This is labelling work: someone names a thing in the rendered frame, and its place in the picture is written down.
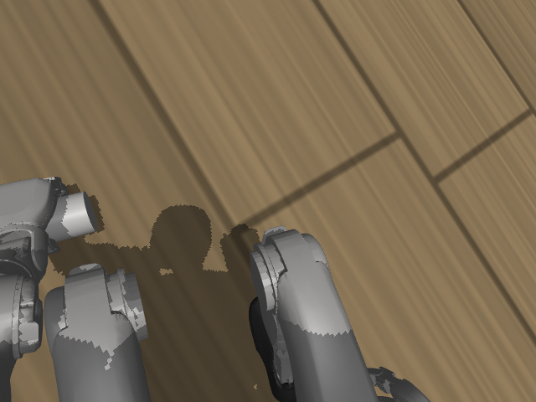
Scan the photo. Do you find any right robot hand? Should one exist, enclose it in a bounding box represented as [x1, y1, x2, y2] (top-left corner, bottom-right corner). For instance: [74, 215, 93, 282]
[367, 367, 430, 402]

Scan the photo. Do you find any left robot arm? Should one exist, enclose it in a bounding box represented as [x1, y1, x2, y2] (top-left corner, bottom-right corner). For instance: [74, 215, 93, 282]
[0, 224, 48, 402]

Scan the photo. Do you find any right robot foot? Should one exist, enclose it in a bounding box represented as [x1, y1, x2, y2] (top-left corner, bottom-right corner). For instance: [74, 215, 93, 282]
[249, 297, 296, 402]

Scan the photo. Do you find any can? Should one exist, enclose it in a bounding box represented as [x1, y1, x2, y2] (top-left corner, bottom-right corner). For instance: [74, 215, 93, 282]
[45, 192, 97, 242]

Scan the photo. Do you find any left robot hand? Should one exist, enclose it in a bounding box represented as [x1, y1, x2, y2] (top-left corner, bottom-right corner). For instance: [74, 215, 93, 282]
[0, 177, 69, 255]

